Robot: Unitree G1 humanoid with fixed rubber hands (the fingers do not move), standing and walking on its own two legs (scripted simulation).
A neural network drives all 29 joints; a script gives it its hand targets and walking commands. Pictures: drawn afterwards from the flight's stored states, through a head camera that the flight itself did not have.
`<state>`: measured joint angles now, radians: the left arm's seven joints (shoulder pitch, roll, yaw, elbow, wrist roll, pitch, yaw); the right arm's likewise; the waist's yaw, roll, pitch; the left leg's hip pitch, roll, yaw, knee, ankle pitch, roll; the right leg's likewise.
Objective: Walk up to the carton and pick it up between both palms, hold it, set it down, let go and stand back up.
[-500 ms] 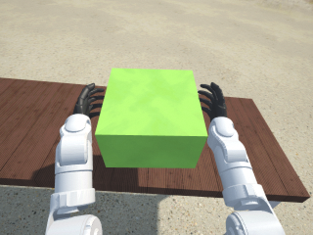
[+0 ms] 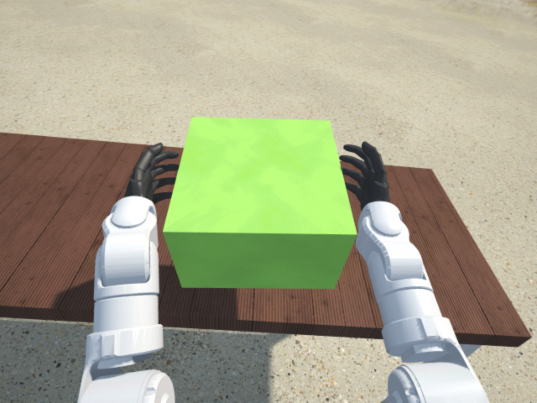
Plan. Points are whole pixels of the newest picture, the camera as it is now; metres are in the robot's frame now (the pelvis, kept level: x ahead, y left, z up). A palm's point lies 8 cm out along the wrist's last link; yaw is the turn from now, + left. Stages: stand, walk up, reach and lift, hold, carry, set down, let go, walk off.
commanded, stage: hold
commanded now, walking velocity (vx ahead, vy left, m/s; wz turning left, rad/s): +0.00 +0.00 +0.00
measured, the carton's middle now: (260, 199) +0.41 +0.00 +0.12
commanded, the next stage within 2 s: none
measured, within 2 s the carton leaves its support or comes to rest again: neither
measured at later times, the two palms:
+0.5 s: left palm (138, 197) +0.35 +0.17 +0.17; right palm (371, 194) +0.36 -0.16 +0.18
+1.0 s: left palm (140, 200) +0.36 +0.17 +0.16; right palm (370, 198) +0.36 -0.16 +0.17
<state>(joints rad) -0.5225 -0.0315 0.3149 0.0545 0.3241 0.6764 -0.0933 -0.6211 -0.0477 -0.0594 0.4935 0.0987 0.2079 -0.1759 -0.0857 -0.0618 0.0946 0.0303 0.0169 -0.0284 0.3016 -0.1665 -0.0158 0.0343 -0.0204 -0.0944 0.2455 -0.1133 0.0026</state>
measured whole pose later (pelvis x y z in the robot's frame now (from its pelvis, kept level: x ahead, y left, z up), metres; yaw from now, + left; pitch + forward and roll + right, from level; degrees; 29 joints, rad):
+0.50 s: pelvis +0.00 +0.00 +0.00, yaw +0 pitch -10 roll +0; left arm -0.52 -0.03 0.32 0.03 0.33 0.70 -0.10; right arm -0.63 -0.05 -0.05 0.48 0.11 0.23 -0.18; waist -0.08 -0.05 0.10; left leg 0.05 0.02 -0.03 0.29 -0.16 -0.02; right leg 0.05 -0.02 -0.09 0.25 -0.12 0.00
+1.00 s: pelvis +0.00 +0.00 +0.00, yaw +0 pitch -9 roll -1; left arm -0.51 -0.03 0.31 0.05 0.32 0.68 -0.09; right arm -0.61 -0.05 -0.05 0.49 0.10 0.21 -0.18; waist -0.08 -0.06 0.10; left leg 0.03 0.02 -0.03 0.30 -0.17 -0.01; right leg 0.03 -0.02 -0.09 0.25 -0.11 0.00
